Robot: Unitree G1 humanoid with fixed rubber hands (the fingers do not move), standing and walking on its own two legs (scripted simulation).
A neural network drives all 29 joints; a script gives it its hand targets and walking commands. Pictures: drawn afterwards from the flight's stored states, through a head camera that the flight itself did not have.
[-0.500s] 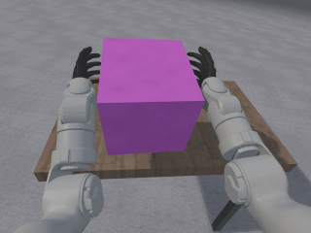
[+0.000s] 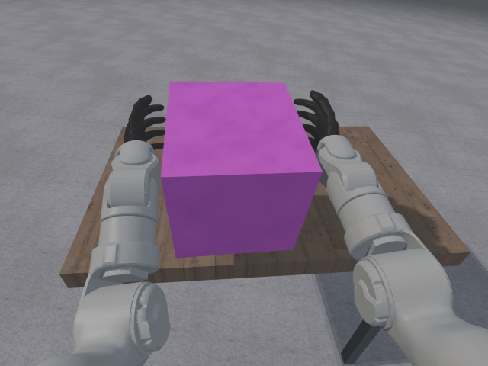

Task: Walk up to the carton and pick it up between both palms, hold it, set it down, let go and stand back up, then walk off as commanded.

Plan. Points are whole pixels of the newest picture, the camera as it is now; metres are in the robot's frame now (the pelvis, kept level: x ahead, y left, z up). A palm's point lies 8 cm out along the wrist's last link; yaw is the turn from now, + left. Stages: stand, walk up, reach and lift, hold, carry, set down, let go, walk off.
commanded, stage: set down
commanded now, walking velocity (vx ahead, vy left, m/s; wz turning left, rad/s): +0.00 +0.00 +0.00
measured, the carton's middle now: (232, 166) +0.42 +0.02 +0.16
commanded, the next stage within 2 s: none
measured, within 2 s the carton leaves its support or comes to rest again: neither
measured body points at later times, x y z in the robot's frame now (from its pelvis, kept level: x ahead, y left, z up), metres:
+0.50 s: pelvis +0.02 +0.00 +0.00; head +0.00 +0.00 +0.45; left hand +0.45 +0.15 +0.19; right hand +0.45 -0.15 +0.19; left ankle +0.02 +0.10 -0.75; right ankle +0.00 -0.11 -0.75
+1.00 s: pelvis +0.03 +0.00 +0.00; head +0.02 +0.01 +0.45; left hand +0.46 +0.15 +0.18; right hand +0.47 -0.14 +0.18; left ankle +0.02 +0.10 -0.75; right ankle +0.00 -0.11 -0.75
